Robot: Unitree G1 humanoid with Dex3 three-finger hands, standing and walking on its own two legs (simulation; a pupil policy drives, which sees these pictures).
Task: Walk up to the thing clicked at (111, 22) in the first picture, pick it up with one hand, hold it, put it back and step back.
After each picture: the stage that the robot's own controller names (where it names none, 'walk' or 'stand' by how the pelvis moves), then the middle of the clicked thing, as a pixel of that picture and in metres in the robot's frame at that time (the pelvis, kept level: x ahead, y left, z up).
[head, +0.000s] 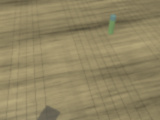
stand; (111, 24) +1.68 -0.34 -0.66
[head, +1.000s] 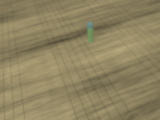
walk; (90, 32) +1.56 +0.06 -0.63
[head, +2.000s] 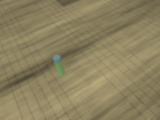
walk; (59, 65) +0.99 +0.34 -0.65
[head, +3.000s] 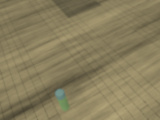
walk; (62, 100) +0.62 +0.26 -0.65
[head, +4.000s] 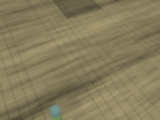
stand; (57, 116) +0.46 +0.20 -0.63
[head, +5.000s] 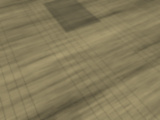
stand; out of the picture +0.41 +0.20 -0.66
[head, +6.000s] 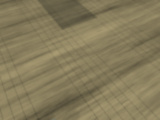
stand; out of the picture +0.40 +0.22 -0.66
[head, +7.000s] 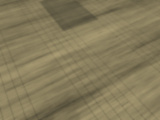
stand; out of the picture +0.40 +0.22 -0.66
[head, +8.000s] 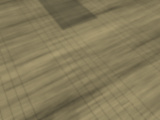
stand; out of the picture +0.39 +0.22 -0.66
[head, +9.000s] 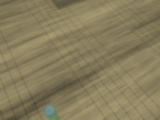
go down; (52, 115) +0.41 +0.22 -0.63
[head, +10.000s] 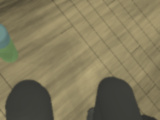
go down; (3, 46) +0.46 +0.29 -0.23
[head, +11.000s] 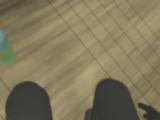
close in; (1, 49) +0.45 +0.29 -0.24
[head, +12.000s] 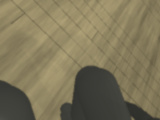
close in; out of the picture +0.43 +0.33 -0.16
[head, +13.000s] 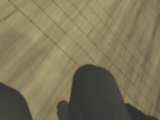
lift; out of the picture +0.42 +0.34 -0.16
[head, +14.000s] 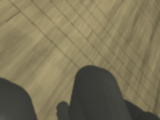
lift; out of the picture +0.40 +0.33 -0.16
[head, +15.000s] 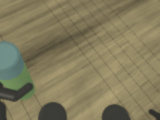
lift; (16, 77) +0.33 +0.22 +0.02
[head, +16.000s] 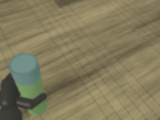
hold; (32, 89) +0.32 +0.18 +0.02
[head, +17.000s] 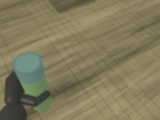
hold; (36, 86) +0.33 +0.17 +0.04
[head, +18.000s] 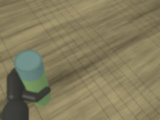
crouch; (36, 82) +0.35 +0.17 +0.00
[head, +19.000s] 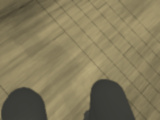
lower; out of the picture +0.47 +0.29 -0.05
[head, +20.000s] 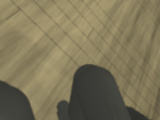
lower; out of the picture +0.42 +0.35 -0.16
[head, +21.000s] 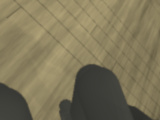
lower; out of the picture +0.41 +0.35 -0.16
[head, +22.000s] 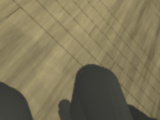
lower; out of the picture +0.41 +0.35 -0.16
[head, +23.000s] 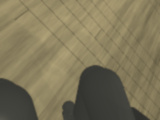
lower; out of the picture +0.40 +0.33 -0.16
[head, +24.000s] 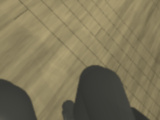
open; out of the picture +0.41 +0.31 -0.15
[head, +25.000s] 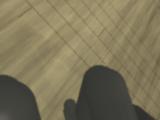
stand; out of the picture +0.41 +0.32 -0.16
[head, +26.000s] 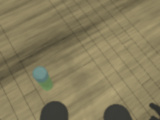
walk; (44, 80) +0.44 +0.23 -0.41
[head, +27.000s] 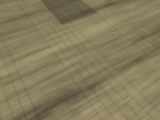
stand; out of the picture +0.39 +0.20 -0.59
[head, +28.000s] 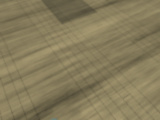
stand; out of the picture +0.39 +0.20 -0.60
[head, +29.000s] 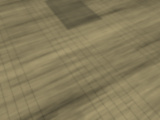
stand; out of the picture +0.40 +0.18 -0.65
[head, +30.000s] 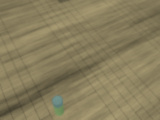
walk; (58, 106) +0.46 +0.14 -0.64
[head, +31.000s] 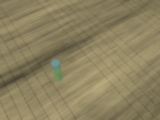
walk; (57, 71) +0.73 +0.22 -0.63
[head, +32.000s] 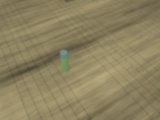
stand; (65, 61) +1.02 +0.21 -0.63
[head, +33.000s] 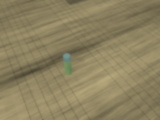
stand; (67, 64) +1.01 +0.19 -0.66
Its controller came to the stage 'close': yes
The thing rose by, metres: 0.68
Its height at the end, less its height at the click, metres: +0.00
